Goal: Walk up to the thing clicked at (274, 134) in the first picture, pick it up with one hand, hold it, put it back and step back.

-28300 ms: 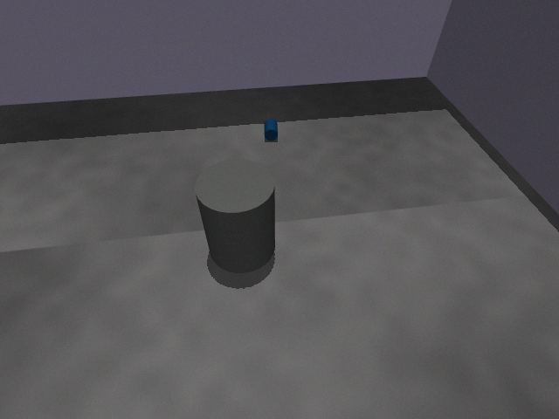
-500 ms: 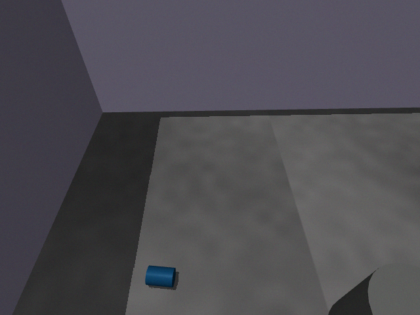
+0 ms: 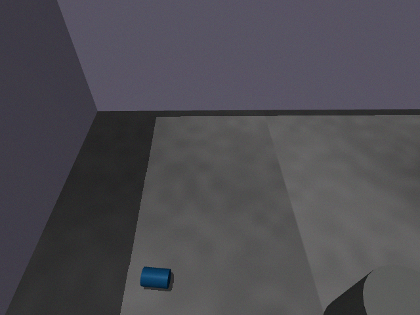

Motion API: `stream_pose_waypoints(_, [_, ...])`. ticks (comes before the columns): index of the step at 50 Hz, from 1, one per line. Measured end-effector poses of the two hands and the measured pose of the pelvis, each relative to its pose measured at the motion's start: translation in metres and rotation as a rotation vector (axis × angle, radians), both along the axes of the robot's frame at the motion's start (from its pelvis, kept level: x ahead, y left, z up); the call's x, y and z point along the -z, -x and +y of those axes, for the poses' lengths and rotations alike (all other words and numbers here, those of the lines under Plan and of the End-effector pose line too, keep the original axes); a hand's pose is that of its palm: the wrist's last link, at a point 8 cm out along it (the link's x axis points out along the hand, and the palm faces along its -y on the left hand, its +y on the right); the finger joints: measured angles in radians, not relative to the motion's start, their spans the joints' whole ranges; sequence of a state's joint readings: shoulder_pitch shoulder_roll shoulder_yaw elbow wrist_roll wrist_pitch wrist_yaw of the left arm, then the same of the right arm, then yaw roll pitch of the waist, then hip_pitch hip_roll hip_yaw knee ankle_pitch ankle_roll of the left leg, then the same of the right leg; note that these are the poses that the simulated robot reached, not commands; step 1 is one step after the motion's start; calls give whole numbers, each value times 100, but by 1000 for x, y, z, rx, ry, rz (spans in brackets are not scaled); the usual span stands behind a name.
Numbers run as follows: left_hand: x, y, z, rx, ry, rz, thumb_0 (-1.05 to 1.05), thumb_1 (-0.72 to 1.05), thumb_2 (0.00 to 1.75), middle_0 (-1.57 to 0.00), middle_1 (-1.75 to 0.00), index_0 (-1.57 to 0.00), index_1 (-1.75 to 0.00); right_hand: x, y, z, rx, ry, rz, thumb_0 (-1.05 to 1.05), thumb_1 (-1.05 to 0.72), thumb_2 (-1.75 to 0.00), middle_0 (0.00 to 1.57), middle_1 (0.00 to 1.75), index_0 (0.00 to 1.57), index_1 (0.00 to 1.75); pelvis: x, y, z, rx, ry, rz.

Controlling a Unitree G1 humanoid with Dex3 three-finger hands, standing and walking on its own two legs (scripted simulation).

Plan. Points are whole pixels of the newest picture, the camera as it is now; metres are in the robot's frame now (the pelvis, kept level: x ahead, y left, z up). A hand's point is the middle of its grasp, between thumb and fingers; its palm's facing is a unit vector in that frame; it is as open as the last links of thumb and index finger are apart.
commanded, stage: walk up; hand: left
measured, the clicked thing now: (156, 277) +0.46 +0.25 -0.74
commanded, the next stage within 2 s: stand in 0.30 s
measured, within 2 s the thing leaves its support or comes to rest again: neither
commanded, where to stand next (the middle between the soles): +0.04 +0.00 m, yaw -1 degrees
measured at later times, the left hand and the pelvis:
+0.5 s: hand out of the picture +0.08 +0.25 -0.16, palm faces -0.01 -0.94 -0.33, open 7.4 cm; pelvis +0.00 +0.00 +0.00, yaw +0 degrees
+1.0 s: hand out of the picture +0.06 +0.25 -0.16, palm faces -0.01 -0.94 -0.34, open 7.4 cm; pelvis -0.01 -0.01 +0.00, yaw +0 degrees
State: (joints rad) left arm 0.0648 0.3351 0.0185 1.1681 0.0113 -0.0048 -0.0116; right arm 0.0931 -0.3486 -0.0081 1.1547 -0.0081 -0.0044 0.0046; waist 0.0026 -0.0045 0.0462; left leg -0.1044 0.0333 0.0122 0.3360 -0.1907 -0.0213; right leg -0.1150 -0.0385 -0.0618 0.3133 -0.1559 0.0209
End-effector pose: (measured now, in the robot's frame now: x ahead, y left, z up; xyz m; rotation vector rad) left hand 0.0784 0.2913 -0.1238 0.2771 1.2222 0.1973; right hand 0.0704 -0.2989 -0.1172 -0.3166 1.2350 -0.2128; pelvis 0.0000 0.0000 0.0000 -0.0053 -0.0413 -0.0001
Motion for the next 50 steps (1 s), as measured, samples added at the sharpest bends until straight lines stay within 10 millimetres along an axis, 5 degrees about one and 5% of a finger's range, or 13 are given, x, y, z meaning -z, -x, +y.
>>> stream_pose_waypoints(34, [-6, 13, 4, 7, -26, 14, 0, 90, 90, -20, -30, -20, -30, 3, -5, 2, -23, -17, -16, 0, -91, -90, 21, 30, 20, 30, -1, 4, -2, -4, -5, -2])
stream_pose_waypoints(50, [-4, 22, 0, 7, -26, 27, 0, 90, 90, -20, -30, -20, -30, 4, 10, -5, -16, -13, 15, 0, -91, -90, 21, 30, 20, 30, 0, 6, -7, -5, -4, -2])
